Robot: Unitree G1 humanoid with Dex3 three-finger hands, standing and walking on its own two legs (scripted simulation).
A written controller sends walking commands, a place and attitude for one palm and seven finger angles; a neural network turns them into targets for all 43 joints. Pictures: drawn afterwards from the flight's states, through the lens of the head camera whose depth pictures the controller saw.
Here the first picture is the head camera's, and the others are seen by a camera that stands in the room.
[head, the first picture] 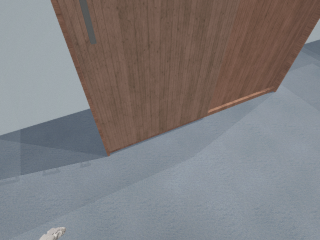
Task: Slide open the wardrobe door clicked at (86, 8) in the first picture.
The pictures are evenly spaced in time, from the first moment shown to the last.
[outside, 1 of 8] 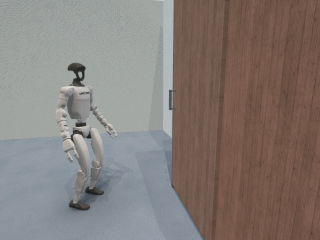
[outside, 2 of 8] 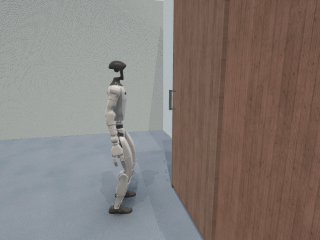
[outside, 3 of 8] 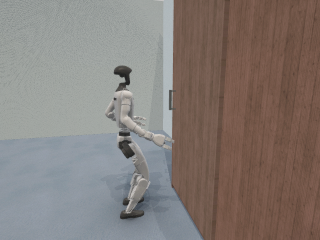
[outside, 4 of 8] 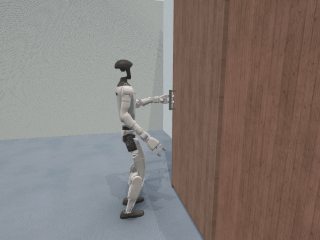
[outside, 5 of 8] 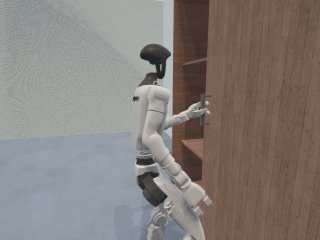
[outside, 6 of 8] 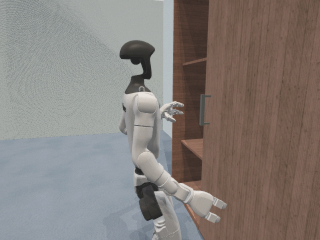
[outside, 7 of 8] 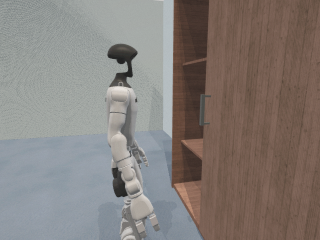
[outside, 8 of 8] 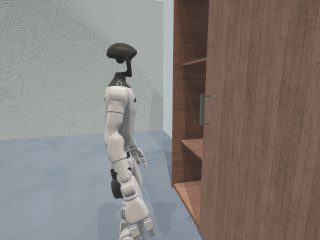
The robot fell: no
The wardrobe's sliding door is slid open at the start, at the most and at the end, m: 0.00 0.68 0.68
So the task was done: yes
